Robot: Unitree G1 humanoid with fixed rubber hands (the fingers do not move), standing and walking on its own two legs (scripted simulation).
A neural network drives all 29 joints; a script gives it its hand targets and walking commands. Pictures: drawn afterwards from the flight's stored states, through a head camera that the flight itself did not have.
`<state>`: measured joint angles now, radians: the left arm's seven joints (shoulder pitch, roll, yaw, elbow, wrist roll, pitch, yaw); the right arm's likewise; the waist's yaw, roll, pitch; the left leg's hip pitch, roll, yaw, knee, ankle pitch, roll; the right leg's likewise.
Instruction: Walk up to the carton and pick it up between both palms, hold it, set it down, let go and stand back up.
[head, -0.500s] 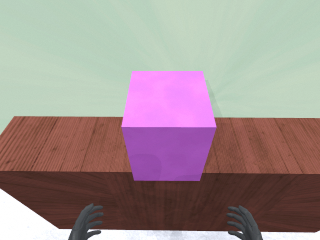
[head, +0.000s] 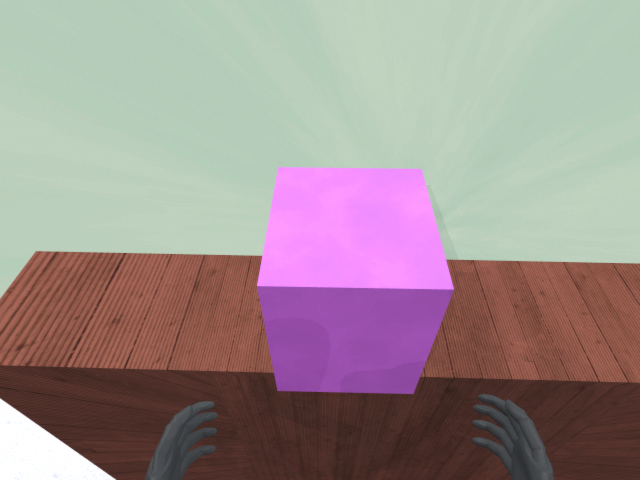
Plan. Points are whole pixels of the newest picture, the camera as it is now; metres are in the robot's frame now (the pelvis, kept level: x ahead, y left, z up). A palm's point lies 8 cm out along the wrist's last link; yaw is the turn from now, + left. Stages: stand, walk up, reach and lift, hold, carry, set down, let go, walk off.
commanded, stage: reach and lift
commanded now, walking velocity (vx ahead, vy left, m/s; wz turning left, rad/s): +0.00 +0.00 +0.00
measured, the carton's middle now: (347, 283) +0.39 +0.00 +0.03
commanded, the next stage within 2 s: none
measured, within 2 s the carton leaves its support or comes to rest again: neither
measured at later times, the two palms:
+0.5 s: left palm (173, 412) +0.21 +0.20 +0.03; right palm (520, 406) +0.22 -0.19 +0.03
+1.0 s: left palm (171, 325) +0.28 +0.20 +0.10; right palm (517, 316) +0.30 -0.19 +0.09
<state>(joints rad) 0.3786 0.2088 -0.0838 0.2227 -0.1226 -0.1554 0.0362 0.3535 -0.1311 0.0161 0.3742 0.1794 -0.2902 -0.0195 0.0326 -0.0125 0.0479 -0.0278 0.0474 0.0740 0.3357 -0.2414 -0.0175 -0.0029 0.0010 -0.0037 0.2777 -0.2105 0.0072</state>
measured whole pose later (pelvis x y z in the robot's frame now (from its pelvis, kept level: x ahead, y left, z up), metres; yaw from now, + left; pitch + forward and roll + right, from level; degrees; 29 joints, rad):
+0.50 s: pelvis -0.03 -0.01 +0.00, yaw -1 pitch -3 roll +0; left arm 0.07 0.20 -0.03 0.10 -0.21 0.17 0.07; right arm 0.10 -0.13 0.01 0.15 0.19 0.04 -0.10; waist 0.05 -0.02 0.04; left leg -0.09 0.04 0.08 0.33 -0.19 -0.02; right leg -0.11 0.00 0.02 0.36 -0.19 0.00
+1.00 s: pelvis -0.03 -0.01 +0.00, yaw -1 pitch +0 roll +0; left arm -0.22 0.23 0.14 -0.05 -0.19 0.56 0.03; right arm -0.26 -0.23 0.03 0.12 0.34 0.26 -0.18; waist 0.02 -0.01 0.06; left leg -0.15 0.06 0.07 0.33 -0.17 -0.03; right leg -0.16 0.02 0.02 0.32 -0.16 -0.01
